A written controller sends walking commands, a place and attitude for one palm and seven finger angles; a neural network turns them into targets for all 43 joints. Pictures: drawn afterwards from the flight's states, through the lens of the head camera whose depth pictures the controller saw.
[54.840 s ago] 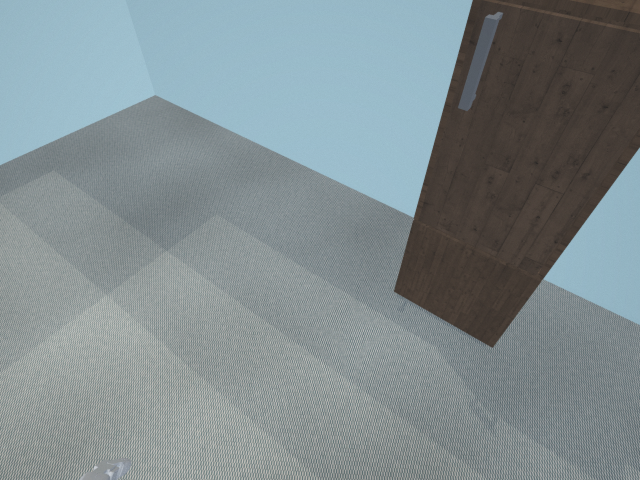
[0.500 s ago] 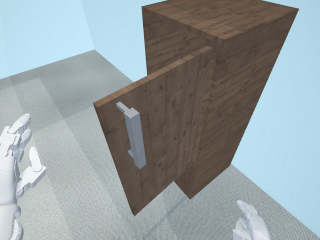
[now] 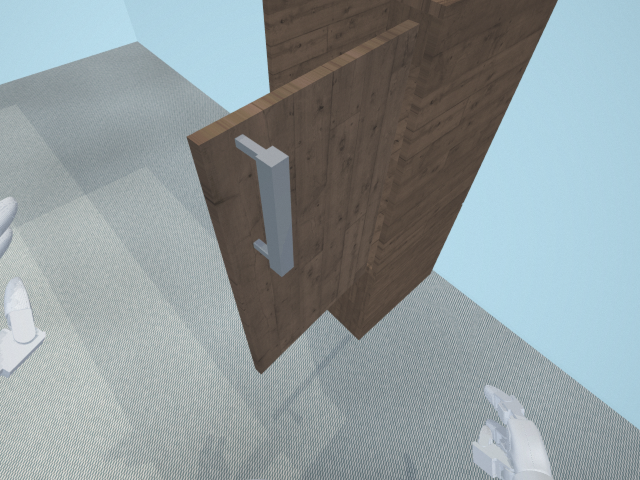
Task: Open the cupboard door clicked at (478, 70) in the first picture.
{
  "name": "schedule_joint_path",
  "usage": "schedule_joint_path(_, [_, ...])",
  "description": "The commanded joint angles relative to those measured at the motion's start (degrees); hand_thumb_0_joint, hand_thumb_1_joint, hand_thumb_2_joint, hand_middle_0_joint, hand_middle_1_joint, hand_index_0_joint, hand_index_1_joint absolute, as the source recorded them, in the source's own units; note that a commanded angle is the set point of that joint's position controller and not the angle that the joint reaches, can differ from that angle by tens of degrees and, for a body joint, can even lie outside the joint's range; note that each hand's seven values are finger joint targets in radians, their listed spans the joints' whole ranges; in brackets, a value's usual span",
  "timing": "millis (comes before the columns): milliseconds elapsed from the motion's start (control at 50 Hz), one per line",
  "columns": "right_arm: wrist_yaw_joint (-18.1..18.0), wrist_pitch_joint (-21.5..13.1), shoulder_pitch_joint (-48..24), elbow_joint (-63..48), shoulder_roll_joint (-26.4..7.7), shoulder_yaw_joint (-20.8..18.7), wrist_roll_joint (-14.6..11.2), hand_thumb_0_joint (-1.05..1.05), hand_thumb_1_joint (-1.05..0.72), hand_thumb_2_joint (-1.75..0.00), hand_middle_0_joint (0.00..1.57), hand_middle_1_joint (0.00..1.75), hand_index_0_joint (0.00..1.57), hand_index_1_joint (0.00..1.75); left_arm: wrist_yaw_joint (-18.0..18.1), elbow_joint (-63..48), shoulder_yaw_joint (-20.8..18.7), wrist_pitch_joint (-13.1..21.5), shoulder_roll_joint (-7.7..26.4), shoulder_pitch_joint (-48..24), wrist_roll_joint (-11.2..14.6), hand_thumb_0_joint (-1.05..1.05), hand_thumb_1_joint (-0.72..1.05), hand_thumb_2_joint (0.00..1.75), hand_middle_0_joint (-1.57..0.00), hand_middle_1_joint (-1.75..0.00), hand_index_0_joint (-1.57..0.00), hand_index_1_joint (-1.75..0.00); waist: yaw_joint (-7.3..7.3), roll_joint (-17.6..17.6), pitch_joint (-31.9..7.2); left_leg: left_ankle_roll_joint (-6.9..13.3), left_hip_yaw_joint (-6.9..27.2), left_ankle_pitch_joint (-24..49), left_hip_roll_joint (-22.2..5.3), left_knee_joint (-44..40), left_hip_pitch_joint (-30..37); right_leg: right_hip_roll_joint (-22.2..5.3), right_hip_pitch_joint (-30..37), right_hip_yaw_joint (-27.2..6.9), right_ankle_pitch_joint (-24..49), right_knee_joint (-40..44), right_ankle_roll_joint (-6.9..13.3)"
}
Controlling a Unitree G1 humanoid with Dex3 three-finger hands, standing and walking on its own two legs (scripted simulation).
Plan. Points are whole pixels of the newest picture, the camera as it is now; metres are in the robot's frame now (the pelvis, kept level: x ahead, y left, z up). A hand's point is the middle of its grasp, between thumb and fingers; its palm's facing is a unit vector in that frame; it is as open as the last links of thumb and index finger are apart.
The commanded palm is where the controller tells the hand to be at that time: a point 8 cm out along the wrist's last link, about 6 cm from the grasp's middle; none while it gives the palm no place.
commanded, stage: step back with the hand held close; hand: left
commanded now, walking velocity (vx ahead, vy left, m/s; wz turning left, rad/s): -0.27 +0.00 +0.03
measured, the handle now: (265, 211) +0.37 +0.09 +0.15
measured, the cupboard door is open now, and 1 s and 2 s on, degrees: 95 95 95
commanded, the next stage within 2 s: stop stepping back and stand still in 0.54 s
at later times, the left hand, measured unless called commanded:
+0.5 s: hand out of the picture +0.10 +0.28 +0.18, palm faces +0.48 -0.75 -0.45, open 7.4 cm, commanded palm +0.03 +0.31 +0.18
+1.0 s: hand out of the picture +0.01 +0.23 +0.17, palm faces +0.37 -0.80 -0.47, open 7.4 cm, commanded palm -0.06 +0.27 +0.18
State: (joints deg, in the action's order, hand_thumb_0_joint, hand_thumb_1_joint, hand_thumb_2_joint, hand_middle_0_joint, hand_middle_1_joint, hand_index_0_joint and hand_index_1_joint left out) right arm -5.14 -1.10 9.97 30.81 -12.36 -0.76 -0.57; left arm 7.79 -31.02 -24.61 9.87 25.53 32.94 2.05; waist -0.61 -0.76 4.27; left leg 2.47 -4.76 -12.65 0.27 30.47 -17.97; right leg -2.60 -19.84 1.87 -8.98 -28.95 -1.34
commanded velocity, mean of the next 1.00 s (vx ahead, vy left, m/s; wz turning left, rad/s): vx -0.13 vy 0.01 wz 0.00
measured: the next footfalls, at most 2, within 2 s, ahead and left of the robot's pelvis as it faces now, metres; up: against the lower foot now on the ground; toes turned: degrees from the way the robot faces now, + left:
right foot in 0.66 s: -0.17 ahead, -0.11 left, +0.00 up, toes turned -4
left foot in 0.80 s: -0.07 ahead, +0.07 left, +0.00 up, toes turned +0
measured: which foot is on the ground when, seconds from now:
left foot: down 0.00-0.66, up 0.68-0.78, down 0.80-1.00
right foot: down 0.00-0.32, up 0.34-0.64, down 0.66-1.00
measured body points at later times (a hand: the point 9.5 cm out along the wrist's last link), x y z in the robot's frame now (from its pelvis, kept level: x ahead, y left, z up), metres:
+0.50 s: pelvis -0.10 +0.01 +0.00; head -0.08 +0.04 +0.45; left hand +0.07 +0.32 +0.21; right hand +0.06 -0.22 -0.08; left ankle +0.01 +0.10 -0.73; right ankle -0.16 -0.14 -0.66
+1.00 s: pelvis -0.21 -0.02 +0.00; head -0.21 -0.01 +0.45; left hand -0.02 +0.27 +0.19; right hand -0.05 -0.27 -0.07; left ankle -0.11 +0.07 -0.73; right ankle -0.22 -0.11 -0.72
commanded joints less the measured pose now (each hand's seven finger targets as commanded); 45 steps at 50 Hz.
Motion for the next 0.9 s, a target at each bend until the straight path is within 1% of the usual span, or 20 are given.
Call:
schedule_joint_path(0, [-0.3,-4.5,-4.0,-9.2,-8.2,-2.7,0.2,0.0,-0.9,-0.9,0.2,0.3,0.2,0.3,1.8,-10.7,-7.6,4.5,6.7,-1.0,-0.6,0.0,0.9,0.9,-0.2,-0.3,-0.2,-0.3,-0.39,9.1,-8.7,2.3,11.0,-10.3,-10.6,-13.9,-15.8,0.3,16.8,-2.1,3.1,-8.9,0.5])
schedule_joint_path(80, [-0.3,-5.4,-3.2,-9.1,-8.3,-2.9,0.0,0.0,-0.9,-0.9,0.2,0.3,0.2,0.3,1.9,-9.1,-7.6,5.4,6.6,-4.2,-1.7,0.0,0.9,0.9,-0.2,-0.3,-0.2,-0.3,0.19,4.4,-5.9,3.2,10.5,-22.8,-9.3,-10.5,-22.3,-1.1,15.9,-5.4,-1.7,-7.1,0.9])
schedule_joint_path(160, [0.3,-5.6,-1.3,-6.8,-6.9,-2.6,0.3,0.0,-0.9,-0.9,0.2,0.3,0.2,0.3,2.2,-11.3,-6.3,5.8,7.4,-6.8,-1.0,0.0,0.9,0.9,-0.2,-0.3,-0.2,-0.3,1.03,-7.7,-6.6,-1.1,5.5,-15.9,-1.1,13.6,-0.4,-11.6,-10.7,-16.0,-22.3,12.5,6.5])
schedule_joint_path(220, [0.3,-5.5,-2.5,-5.7,-5.7,-1.5,0.8,0.0,-0.9,-0.9,0.2,0.3,0.2,0.3,2.9,-10.9,-6.6,5.5,8.0,-6.9,-0.9,0.0,0.9,0.9,-0.2,-0.3,-0.2,-0.3,0.93,-10.1,-8.4,-1.5,4.3,-12.0,-1.0,16.8,5.7,-13.4,-14.4,-12.0,-19.7,12.5,6.9])
schedule_joint_path(260, [-0.3,-5.4,-2.8,-6.2,-6.9,-1.6,0.8,0.0,-0.9,-0.9,0.2,0.3,0.2,0.3,3.1,-12.1,-7.7,5.5,8.9,-6.5,-0.5,0.0,0.9,0.9,-0.2,-0.3,-0.2,-0.3,1.2,-1.5,-6.8,-0.7,7.5,-13.3,-2.9,3.0,3.2,-8.4,-12.0,-7.6,-19.3,5.8,4.1])
schedule_joint_path(300, [-0.9,-6.6,-3.7,-7.8,-8.5,-1.8,1.1,0.0,-0.9,-0.9,0.2,0.3,0.2,0.3,3.5,-15.2,-9.1,7.1,8.5,-6.1,-0.9,0.0,0.9,0.9,-0.2,-0.3,-0.2,-0.3,0.73,21.6,-6.0,5.1,25.5,-28.1,-16.1,-19.5,-16.3,2.5,1.5,-1.2,-15.8,-20.0,0.1])
schedule_joint_path(320, [-0.8,-7.4,-3.3,-7.4,-7.3,-2.1,1.8,0.0,-0.9,-0.9,0.2,0.3,0.2,0.3,3.8,-15.8,-10.1,7.5,8.8,-7.4,-1.8,0.0,0.9,0.9,-0.2,-0.3,-0.2,-0.3,1.25,25.5,-6.3,8.3,31.9,-31.6,-21.8,-27.0,-24.1,5.5,6.7,-2.6,-16.7,-38.5,-0.3])
schedule_joint_path(360, [-0.1,-8.2,-2.8,-5.9,-6.4,-2.9,1.5,0.0,-0.9,-0.9,0.2,0.3,0.2,0.3,3.6,-15.8,-10.2,7.6,10.1,-8.3,-1.7,0.0,0.9,0.9,-0.2,-0.3,-0.2,-0.3,1.08,13.0,-7.0,8.2,26.9,-20.3,-21.0,-21.8,-18.2,4.4,1.3,-6.5,-17.9,-45.3,0.4])
schedule_joint_path(400, [0.8,-9.5,-3.1,-5.0,-6.6,-3.5,0.9,0.0,-0.9,-0.9,0.2,0.3,0.2,0.3,3.6,-15.0,-9.1,6.9,8.3,-5.1,-0.9,0.0,0.9,0.9,-0.2,-0.3,-0.2,-0.3,0.53,9.0,-9.3,6.7,20.5,-10.2,-16.7,-16.5,-5.9,4.3,-4.4,-4.2,-18.3,-39.6,0.0])
schedule_joint_path(540, [2.0,-10.0,-1.6,-2.2,-6.4,-2.2,1.2,0.0,-0.9,-0.9,0.2,0.3,0.2,0.3,2.6,-13.1,-3.8,4.7,5.0,-2.6,0.9,0.0,0.9,0.9,-0.2,-0.3,-0.2,-0.3,0.73,18.0,-13.0,-0.1,12.6,-5.1,-11.0,-22.6,6.0,7.0,6.6,3.9,-21.7,-3.3,2.1])
schedule_joint_path(580, [2.1,-9.3,-2.1,-2.0,-6.3,-2.0,1.1,0.0,-0.9,-0.9,0.2,0.3,0.2,0.3,1.9,-13.1,-5.1,5.2,7.4,-3.1,1.7,0.0,0.9,0.9,-0.2,-0.3,-0.2,-0.3,0.1,13.4,-14.3,-2.7,9.5,3.3,-9.2,-16.9,9.2,4.8,9.6,2.5,-11.8,12.5,3.5])
schedule_joint_path(620, [1.7,-7.6,-2.7,-1.5,-4.9,-1.6,0.5,0.0,-0.9,-0.9,0.2,0.3,0.2,0.3,1.4,-13.9,-7.8,6.1,11.9,-3.7,2.3,0.0,0.9,0.9,-0.2,-0.3,-0.2,-0.3,0.26,-4.0,-13.5,-4.4,3.8,1.1,-3.3,3.0,12.5,-8.3,-0.4,-7.6,2.3,17.4,7.3])
schedule_joint_path(660, [1.0,-8.2,-5.0,-3.3,-4.3,-0.8,0.8,0.0,-0.9,-0.9,0.2,0.3,0.2,0.3,1.5,-14.1,-11.6,7.1,14.8,-2.5,2.7,0.0,0.9,0.9,-0.2,-0.3,-0.2,-0.3,-1.07,-6.5,-12.3,-4.0,4.0,-9.5,-0.9,21.3,0.7,-16.7,0.4,-9.0,18.8,12.9,10.3])
schedule_joint_path(700, [0.4,-8.0,-5.0,-5.1,-4.3,-0.6,-0.7,0.0,-0.9,-0.9,0.2,0.3,0.2,0.3,0.8,-12.8,-10.8,5.4,12.6,-1.4,1.7,0.0,0.9,0.9,-0.2,-0.3,-0.2,-0.3,-0.52,-13.9,-13.8,-2.9,3.7,-7.0,-0.3,17.6,-9.6,-12.2,16.2,-4.3,41.8,3.6,7.6])
schedule_joint_path(720, [0.0,-7.4,-5.9,-5.9,-4.0,-0.2,-0.7,0.0,-0.9,-0.9,0.2,0.3,0.2,0.3,0.8,-11.4,-10.4,4.2,10.8,0.6,1.7,0.0,0.9,0.9,-0.2,-0.3,-0.2,-0.3,-0.14,-13.6,-12.4,-2.3,2.8,-3.3,-1.0,12.0,-9.0,-10.9,17.5,-3.4,41.4,1.6,6.9])
schedule_joint_path(760, [-0.7,-7.2,-4.7,-4.7,-5.0,0.0,-0.4,0.0,-0.9,-0.9,0.2,0.3,0.2,0.3,0.9,-10.0,-9.7,3.2,9.4,1.0,2.2,0.0,0.9,0.9,-0.2,-0.3,-0.2,-0.3,1.75,-2.9,-12.0,-1.3,1.3,11.7,-0.1,-1.4,4.5,-7.6,10.7,-0.5,32.4,-2.7,3.8])
schedule_joint_path(800, [-0.6,-8.2,-1.9,-4.3,-7.3,-0.9,-0.1,0.0,-0.9,-0.9,0.2,0.3,0.2,0.3,1.2,-11.6,-8.3,3.4,9.1,0.3,2.0,0.0,0.9,0.9,-0.2,-0.3,-0.2,-0.3,0.98,15.4,-16.5,1.7,12.4,37.0,-9.3,-6.1,19.6,0.4,1.1,1.8,1.2,-13.0,0.2])
schedule_joint_path(820, [0.0,-8.8,-0.5,-4.1,-7.4,-1.2,-0.3,0.0,-0.9,-0.9,0.2,0.3,0.2,0.3,1.2,-11.5,-7.1,3.6,8.7,-1.5,2.1,0.0,0.9,0.9,-0.2,-0.3,-0.2,-0.3,1.05,17.4,-15.7,3.7,17.5,37.6,-13.2,-8.7,19.5,2.5,-1.1,-0.4,-18.3,-16.3,0.6])
schedule_joint_path(860, [0.3,-9.9,-1.2,-2.9,-7.0,-1.0,0.8,0.0,-0.9,-0.9,0.2,0.3,0.2,0.3,1.2,-10.7,-6.5,3.6,9.1,-2.9,1.5,0.0,0.9,0.9,-0.2,-0.3,-0.2,-0.3,1.07,13.2,-13.1,3.1,23.8,22.7,-14.9,-14.6,14.2,2.9,-1.0,-1.8,-22.5,-17.4,0.7])
schedule_joint_path(880, [0.3,-9.8,-1.7,-2.9,-7.1,-1.1,0.9,0.0,-0.9,-0.9,0.2,0.3,0.2,0.3,1.5,-10.9,-7.3,3.5,9.7,-2.8,1.3,0.0,0.9,0.9,-0.2,-0.3,-0.2,-0.3,0.95,11.4,-12.1,2.8,22.2,9.7,-14.6,-17.9,8.7,2.5,2.9,-1.7,-21.8,-16.8,1.0])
